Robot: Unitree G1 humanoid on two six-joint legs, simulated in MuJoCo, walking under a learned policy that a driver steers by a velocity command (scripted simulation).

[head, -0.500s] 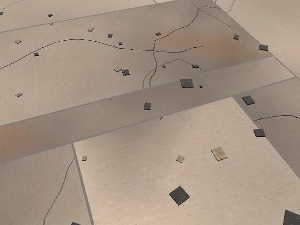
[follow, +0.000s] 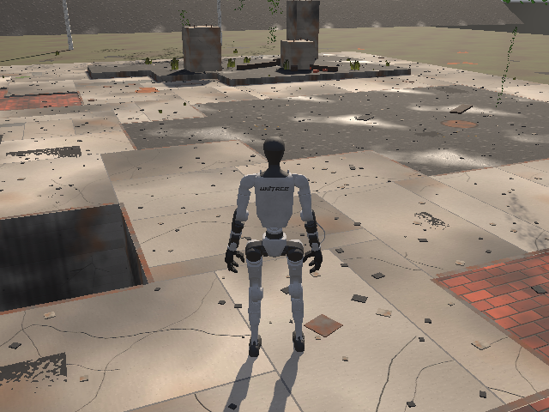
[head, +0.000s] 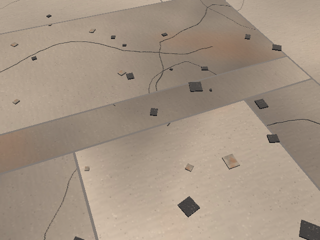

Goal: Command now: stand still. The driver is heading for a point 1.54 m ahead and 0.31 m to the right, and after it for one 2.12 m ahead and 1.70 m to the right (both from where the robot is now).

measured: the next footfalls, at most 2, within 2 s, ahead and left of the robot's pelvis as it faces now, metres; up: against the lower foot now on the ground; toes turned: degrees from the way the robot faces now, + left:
left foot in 1.36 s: -0.12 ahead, +0.08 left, +0.00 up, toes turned -1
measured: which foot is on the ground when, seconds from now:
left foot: down 0.00-1.00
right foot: down 0.00-1.00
